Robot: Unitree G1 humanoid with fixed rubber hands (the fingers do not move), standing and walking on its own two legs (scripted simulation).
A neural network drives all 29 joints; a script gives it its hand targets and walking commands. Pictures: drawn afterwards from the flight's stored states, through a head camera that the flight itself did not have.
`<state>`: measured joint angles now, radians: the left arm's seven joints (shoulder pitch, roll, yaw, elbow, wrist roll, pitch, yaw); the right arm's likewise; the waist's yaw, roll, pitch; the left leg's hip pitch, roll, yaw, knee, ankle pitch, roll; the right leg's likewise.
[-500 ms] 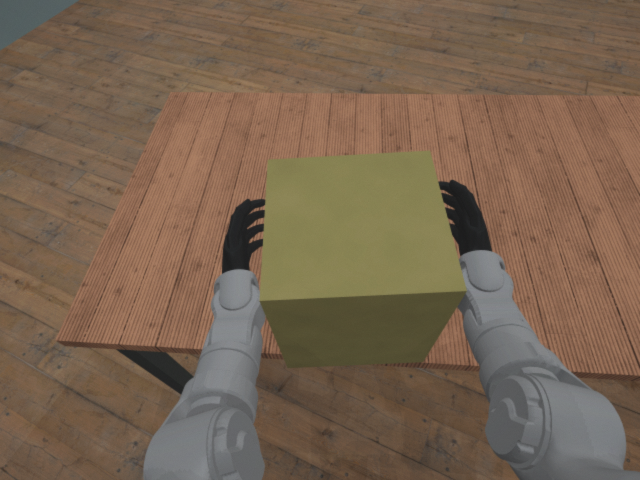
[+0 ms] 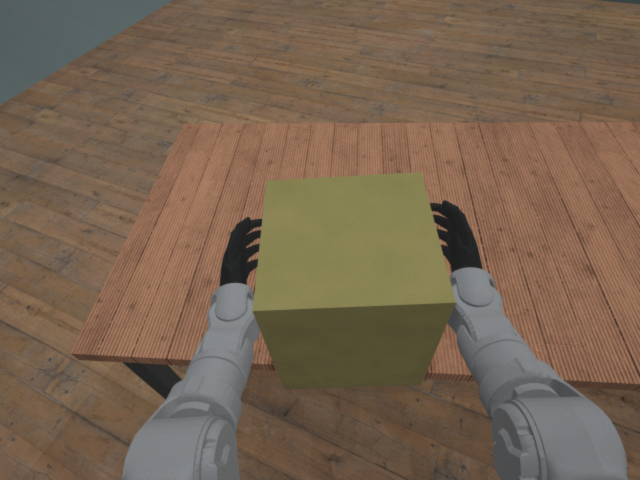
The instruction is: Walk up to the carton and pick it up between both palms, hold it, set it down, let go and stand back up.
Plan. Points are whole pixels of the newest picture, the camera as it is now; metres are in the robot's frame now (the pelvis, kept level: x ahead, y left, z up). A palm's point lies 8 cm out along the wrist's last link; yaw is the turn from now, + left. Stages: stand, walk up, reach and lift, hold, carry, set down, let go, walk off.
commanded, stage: reach and lift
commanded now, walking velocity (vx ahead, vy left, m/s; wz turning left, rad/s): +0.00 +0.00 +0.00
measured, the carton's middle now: (347, 288) +0.39 +0.02 -0.01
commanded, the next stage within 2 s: none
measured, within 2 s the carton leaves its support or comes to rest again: neither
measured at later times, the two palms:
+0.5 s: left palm (227, 248) +0.37 +0.17 +0.11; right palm (485, 240) +0.38 -0.13 +0.12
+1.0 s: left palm (213, 233) +0.36 +0.17 +0.15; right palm (494, 235) +0.36 -0.13 +0.15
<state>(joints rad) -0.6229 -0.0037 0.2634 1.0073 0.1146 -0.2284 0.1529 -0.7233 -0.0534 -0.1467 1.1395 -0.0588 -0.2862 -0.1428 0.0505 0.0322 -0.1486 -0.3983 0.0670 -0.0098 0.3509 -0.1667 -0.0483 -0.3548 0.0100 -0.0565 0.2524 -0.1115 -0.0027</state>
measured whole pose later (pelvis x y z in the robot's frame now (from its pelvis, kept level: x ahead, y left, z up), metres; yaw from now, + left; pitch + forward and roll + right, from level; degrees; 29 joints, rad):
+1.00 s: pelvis -0.02 +0.01 +0.00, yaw +2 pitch -3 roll -1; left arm -0.62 -0.01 0.24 0.45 0.23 0.42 0.07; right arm -0.70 -0.07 -0.05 0.78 0.14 0.16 -0.17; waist -0.05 -0.04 -0.03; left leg -0.11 0.04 -0.03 0.34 -0.17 -0.03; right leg -0.06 -0.02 -0.07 0.25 -0.13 0.02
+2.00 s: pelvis -0.02 +0.01 +0.00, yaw +2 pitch -9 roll -1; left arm -0.67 -0.01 0.30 0.25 0.33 0.66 -0.04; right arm -0.73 -0.07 -0.01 0.64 0.22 0.31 -0.23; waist -0.09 -0.04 0.01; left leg 0.00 0.04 -0.02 0.34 -0.19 -0.03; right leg 0.05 -0.02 -0.07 0.25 -0.15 0.02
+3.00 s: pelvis -0.02 +0.01 +0.00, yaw +2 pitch -8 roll -1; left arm -0.71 0.01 0.31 0.19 0.32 0.76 -0.05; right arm -0.78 -0.09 0.01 0.60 0.26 0.40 -0.24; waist -0.08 -0.03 -0.01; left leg -0.03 0.04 -0.03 0.34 -0.18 -0.03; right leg 0.02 -0.01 -0.07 0.25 -0.14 0.01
